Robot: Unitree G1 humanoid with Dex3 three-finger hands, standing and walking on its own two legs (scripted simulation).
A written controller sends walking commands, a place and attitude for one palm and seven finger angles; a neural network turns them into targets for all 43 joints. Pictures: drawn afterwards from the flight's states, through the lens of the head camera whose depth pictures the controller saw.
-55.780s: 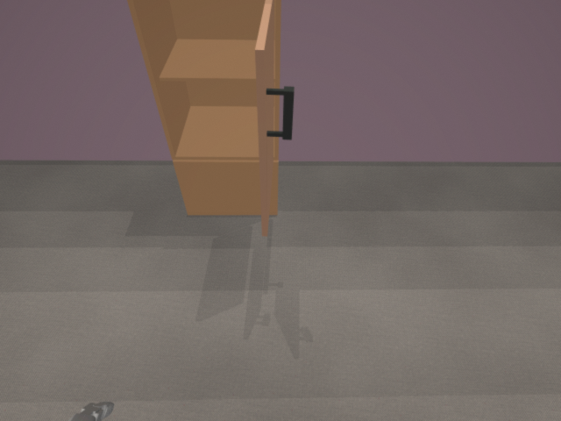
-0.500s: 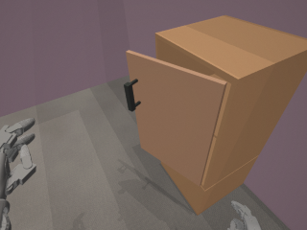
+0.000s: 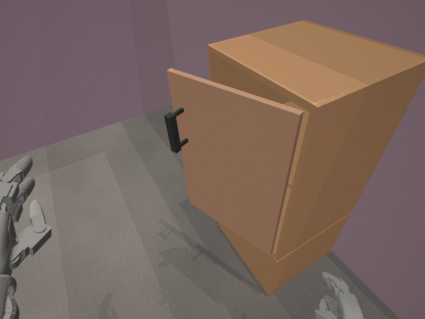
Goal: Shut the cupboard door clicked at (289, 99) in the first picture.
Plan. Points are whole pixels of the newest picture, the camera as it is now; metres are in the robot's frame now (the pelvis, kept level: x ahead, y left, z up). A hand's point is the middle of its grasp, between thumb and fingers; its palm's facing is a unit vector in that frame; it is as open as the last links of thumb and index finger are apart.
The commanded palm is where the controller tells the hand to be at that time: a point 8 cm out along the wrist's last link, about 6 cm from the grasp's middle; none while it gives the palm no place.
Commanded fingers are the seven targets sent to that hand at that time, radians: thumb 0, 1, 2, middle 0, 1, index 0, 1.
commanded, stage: step back with the hand held close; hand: left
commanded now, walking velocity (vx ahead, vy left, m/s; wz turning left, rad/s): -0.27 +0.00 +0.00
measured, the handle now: (178, 130) +0.63 +0.18 +0.02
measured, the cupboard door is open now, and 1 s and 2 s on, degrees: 21 21 21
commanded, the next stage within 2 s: stop stepping back and stand still in 1.38 s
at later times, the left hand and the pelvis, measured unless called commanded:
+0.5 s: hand (25, 242) +0.17 +0.29 +0.15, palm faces +0.37 -0.79 -0.49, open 7.4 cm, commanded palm +0.11 +0.33 +0.17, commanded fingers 0.00 0.90 0.90 -0.20 -0.30 -0.20 -0.30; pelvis -0.04 +0.03 -0.01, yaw -2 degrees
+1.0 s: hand out of the picture +0.06 +0.31 +0.16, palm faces +0.49 -0.74 -0.46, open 7.4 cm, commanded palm -0.01 +0.34 +0.17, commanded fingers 0.00 0.90 0.90 -0.20 -0.30 -0.20 -0.30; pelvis -0.13 +0.03 -0.02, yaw +4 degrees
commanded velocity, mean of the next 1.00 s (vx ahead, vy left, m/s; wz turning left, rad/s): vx -0.31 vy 0.00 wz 0.01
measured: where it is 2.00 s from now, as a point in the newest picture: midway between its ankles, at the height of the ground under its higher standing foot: outside the picture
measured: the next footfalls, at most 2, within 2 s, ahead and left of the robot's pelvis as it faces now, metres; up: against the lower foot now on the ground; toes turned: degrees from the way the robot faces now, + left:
left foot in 1.12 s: -0.04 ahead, +0.14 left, +0.00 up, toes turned +5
right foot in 1.46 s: -0.33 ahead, -0.09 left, +0.00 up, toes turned -3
